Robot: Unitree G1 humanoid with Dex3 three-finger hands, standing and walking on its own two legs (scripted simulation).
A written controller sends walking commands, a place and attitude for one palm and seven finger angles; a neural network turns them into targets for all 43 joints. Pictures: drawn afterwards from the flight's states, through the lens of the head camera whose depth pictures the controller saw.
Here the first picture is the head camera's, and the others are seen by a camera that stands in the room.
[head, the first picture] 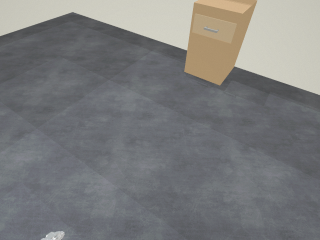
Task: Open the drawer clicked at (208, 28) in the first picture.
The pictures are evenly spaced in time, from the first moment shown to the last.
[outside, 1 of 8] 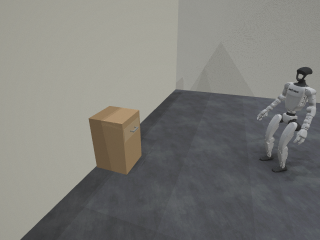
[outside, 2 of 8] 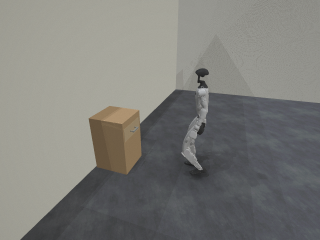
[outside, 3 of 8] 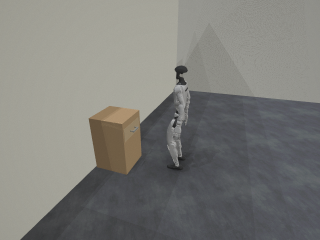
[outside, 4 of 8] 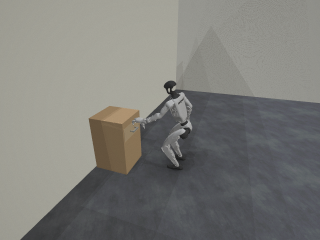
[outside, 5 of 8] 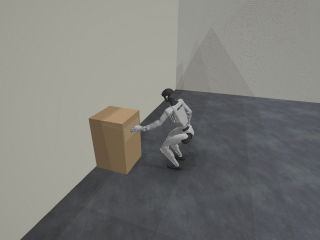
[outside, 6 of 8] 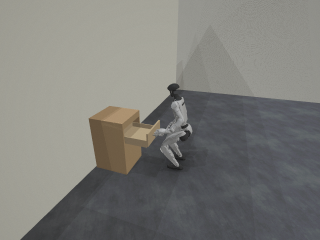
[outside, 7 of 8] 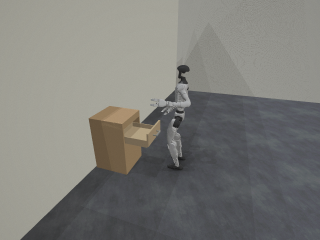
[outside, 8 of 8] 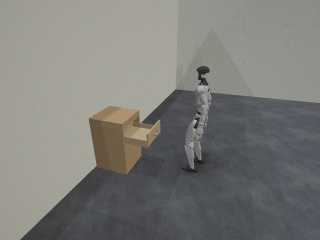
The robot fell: no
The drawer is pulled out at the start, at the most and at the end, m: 0.00 0.30 0.30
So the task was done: yes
